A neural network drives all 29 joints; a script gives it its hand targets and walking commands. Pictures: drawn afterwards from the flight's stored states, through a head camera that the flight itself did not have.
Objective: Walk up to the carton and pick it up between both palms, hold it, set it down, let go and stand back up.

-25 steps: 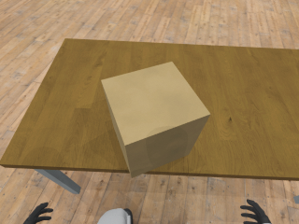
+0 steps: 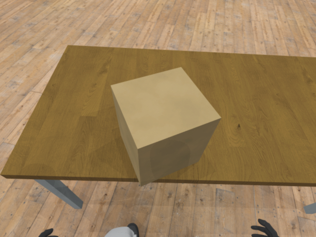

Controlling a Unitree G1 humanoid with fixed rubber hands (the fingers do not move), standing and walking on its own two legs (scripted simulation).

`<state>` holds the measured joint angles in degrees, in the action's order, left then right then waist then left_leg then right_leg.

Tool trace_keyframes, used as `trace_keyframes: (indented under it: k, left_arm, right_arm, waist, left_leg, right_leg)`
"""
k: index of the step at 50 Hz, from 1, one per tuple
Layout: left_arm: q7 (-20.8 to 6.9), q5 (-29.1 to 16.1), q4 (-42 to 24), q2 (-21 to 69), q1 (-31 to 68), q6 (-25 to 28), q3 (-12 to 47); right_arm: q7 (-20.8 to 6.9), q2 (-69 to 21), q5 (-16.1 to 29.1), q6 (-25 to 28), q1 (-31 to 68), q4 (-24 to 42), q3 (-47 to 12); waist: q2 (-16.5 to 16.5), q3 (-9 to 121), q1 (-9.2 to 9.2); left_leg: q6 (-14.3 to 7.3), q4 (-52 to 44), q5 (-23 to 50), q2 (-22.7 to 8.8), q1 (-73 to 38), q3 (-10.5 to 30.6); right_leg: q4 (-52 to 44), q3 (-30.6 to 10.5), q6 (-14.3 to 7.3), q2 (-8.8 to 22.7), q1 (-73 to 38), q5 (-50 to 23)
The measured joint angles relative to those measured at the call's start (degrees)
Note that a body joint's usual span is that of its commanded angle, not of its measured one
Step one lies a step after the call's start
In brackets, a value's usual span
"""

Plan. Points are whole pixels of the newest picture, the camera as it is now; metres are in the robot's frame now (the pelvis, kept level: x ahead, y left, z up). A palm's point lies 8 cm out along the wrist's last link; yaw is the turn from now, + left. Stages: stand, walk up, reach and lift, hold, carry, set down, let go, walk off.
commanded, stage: walk up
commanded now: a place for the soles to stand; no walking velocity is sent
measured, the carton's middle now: (160, 128) +0.40 +0.01 -0.01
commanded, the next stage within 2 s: none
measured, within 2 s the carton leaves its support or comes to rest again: neither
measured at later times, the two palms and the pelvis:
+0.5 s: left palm out of the picture +0.06 +0.32 -0.12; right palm out of the picture +0.09 -0.30 -0.11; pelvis -0.01 +0.01 +0.00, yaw -2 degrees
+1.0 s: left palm out of the picture +0.08 +0.31 -0.12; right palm out of the picture +0.07 -0.31 -0.11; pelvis -0.01 +0.00 +0.00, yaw -4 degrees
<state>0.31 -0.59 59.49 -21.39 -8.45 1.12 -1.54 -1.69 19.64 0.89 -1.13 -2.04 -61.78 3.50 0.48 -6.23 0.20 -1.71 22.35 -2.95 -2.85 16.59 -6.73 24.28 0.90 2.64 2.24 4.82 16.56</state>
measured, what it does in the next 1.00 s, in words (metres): stands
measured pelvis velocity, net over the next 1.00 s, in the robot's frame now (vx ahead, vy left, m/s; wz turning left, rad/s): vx -0.01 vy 0.00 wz -0.07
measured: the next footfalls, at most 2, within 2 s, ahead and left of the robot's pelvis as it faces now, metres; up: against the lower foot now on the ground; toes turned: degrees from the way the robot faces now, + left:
none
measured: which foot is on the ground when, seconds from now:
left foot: down 0.00-1.00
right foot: down 0.00-1.00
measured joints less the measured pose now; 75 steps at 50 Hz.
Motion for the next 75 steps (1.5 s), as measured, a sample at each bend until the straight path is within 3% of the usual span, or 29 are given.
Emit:
trace_keyframes:
  k: [75]
  left_arm:
    - [0.18, 0.05, -6.54, -1.56, -1.22, -0.41, 0.27]
  right_arm:
    - [-0.68, 1.58, 0.07, -0.61, -2.1, 5.01, 0.39]
  waist:
    - [-0.31, 0.26, -1.17]
  left_leg:
    - [0.49, 6.08, -3.94, -2.44, 3.94, -3.04]
  right_leg:
    - [5.66, -4.56, 0.34, -1.06, 6.01, 1.92]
